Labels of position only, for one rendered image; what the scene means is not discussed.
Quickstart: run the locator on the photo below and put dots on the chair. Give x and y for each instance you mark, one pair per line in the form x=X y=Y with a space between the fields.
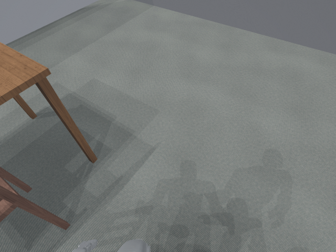
x=10 y=199

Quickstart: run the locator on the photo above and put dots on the left robot hand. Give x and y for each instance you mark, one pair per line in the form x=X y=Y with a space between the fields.
x=86 y=246

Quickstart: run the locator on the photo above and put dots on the table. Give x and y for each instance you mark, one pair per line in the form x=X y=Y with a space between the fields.
x=18 y=73

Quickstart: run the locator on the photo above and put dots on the robot left thigh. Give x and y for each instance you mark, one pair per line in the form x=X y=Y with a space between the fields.
x=135 y=245

